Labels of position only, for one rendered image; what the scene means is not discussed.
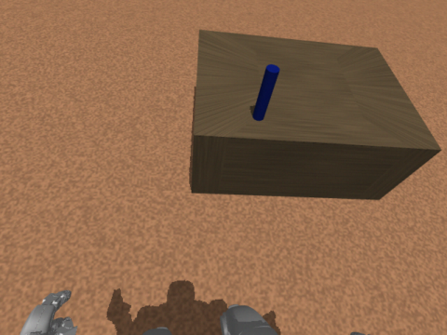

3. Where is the can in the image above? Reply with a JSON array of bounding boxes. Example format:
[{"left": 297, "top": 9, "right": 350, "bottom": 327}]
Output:
[{"left": 253, "top": 64, "right": 280, "bottom": 121}]

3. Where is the left robot hand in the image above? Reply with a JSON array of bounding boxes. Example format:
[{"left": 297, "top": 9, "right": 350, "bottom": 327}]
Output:
[{"left": 20, "top": 290, "right": 78, "bottom": 335}]

